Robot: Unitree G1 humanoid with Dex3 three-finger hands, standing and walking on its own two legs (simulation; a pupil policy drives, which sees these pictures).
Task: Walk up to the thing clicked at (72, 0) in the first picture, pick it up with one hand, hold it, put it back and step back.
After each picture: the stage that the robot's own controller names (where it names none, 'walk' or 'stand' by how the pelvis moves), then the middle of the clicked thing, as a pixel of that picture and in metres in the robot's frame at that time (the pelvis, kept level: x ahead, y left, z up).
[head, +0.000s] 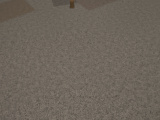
stand; (72, 4) +2.35 +0.17 -0.72
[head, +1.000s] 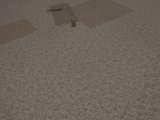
walk; (73, 23) +2.19 +0.31 -0.71
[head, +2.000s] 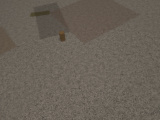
walk; (62, 36) +1.52 +0.37 -0.72
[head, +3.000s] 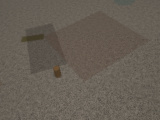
walk; (57, 71) +1.02 +0.34 -0.72
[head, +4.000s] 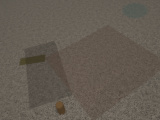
walk; (60, 107) +0.64 +0.28 -0.72
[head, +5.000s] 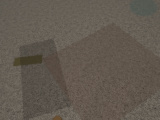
stand; out of the picture +0.43 +0.25 -0.70
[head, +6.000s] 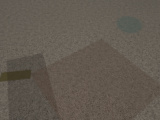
stand; out of the picture +0.37 +0.24 -0.72
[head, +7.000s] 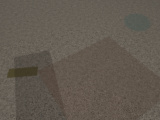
stand; out of the picture +0.38 +0.22 -0.72
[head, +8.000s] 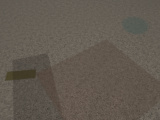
stand; out of the picture +0.38 +0.24 -0.73
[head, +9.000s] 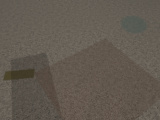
stand; out of the picture +0.37 +0.24 -0.73
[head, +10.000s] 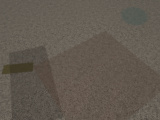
go down; out of the picture +0.37 +0.24 -0.72
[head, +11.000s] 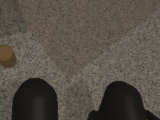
go down; (6, 57) +0.44 +0.29 -0.29
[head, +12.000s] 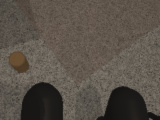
approach; (19, 62) +0.43 +0.29 -0.31
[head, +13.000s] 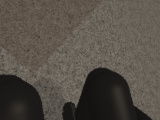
close in; out of the picture +0.41 +0.33 -0.22
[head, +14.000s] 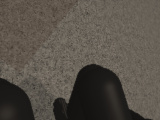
close; out of the picture +0.40 +0.34 -0.22
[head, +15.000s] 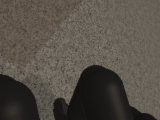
lift; out of the picture +0.39 +0.33 -0.22
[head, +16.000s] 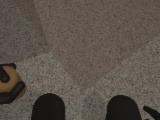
lift; (10, 84) +0.32 +0.24 -0.05
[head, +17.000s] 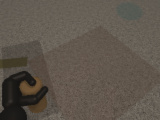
hold; (34, 95) +0.33 +0.18 -0.01
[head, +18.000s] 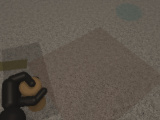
hold; (33, 95) +0.33 +0.18 -0.01
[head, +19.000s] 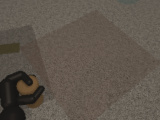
crouch; (31, 92) +0.35 +0.18 -0.05
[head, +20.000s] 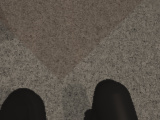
lower; out of the picture +0.48 +0.30 -0.10
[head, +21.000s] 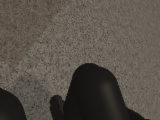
lower; out of the picture +0.42 +0.34 -0.22
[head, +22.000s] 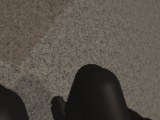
lower; out of the picture +0.41 +0.34 -0.22
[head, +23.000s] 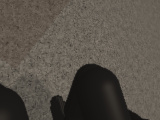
lower; out of the picture +0.41 +0.34 -0.22
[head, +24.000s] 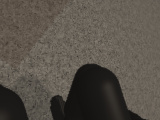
lower; out of the picture +0.41 +0.34 -0.22
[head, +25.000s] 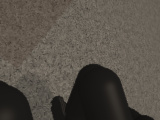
open; out of the picture +0.40 +0.32 -0.23
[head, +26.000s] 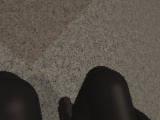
stand; out of the picture +0.41 +0.32 -0.23
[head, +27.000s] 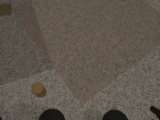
walk; (39, 90) +0.42 +0.25 -0.50
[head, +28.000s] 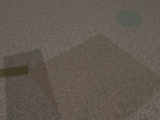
stand; out of the picture +0.38 +0.23 -0.66
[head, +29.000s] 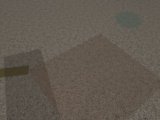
stand; out of the picture +0.38 +0.23 -0.67
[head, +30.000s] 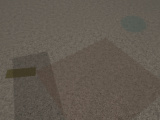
stand; out of the picture +0.40 +0.22 -0.71
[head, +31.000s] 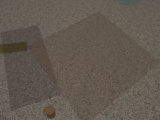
walk; (50, 112) +0.45 +0.19 -0.71
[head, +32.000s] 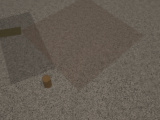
walk; (47, 81) +0.68 +0.28 -0.70
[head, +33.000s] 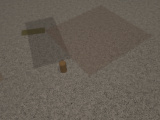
stand; (63, 66) +1.00 +0.25 -0.70
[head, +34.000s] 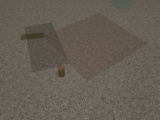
stand; (61, 71) +1.02 +0.23 -0.72
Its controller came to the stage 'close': yes
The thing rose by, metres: 0.70
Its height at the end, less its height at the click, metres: +0.00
